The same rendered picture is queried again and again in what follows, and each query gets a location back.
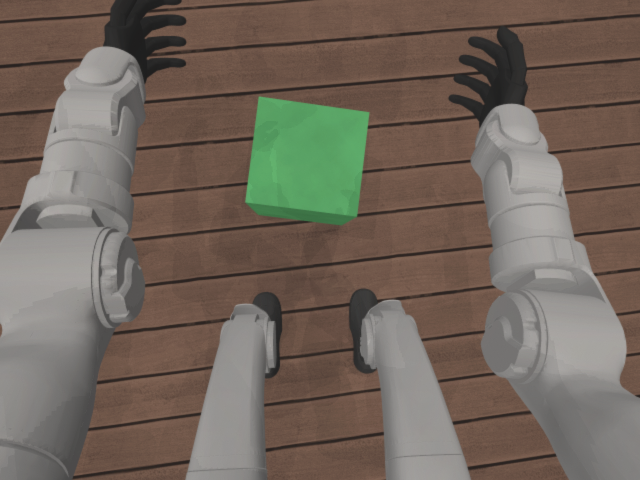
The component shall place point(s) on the robot left forearm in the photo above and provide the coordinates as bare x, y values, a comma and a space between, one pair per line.
90, 151

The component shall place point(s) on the robot right hand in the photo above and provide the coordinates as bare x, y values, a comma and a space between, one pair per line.
507, 79

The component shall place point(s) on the carton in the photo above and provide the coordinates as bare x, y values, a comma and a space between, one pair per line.
306, 161

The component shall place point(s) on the robot left hand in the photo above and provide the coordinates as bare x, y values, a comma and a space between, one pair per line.
127, 30

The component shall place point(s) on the right robot upper arm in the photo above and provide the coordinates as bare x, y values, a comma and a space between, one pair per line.
563, 354

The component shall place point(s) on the left robot upper arm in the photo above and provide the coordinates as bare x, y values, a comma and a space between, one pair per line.
63, 292

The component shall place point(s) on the robot right forearm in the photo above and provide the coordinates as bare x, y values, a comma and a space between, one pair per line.
528, 216

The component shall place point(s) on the robot right thigh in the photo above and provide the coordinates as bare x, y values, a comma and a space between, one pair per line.
420, 440

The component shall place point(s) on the right robot shin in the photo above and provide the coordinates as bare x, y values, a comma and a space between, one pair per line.
385, 305

